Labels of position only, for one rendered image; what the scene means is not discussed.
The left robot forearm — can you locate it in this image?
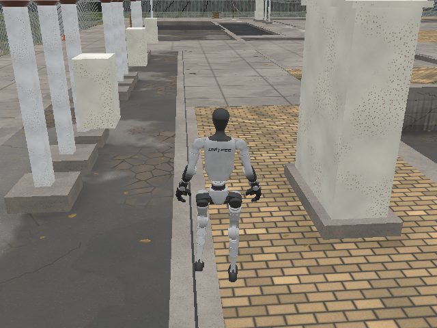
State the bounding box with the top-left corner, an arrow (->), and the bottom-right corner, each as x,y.
178,165 -> 193,191

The robot left thigh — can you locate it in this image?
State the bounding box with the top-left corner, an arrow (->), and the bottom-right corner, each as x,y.
196,190 -> 210,228

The right robot forearm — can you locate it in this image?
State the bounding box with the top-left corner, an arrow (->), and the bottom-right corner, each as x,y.
247,166 -> 260,191

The robot right upper arm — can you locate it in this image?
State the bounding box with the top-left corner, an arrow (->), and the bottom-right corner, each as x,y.
234,138 -> 253,176

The right robot hand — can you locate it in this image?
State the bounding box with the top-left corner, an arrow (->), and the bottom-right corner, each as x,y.
246,188 -> 262,202

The left robot shin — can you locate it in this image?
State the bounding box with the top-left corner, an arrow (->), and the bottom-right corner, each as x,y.
196,216 -> 206,263

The robot left upper arm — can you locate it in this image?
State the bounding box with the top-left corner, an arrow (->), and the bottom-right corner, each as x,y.
186,137 -> 206,176

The left robot hand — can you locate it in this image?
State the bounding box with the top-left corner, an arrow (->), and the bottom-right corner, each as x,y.
176,188 -> 191,202

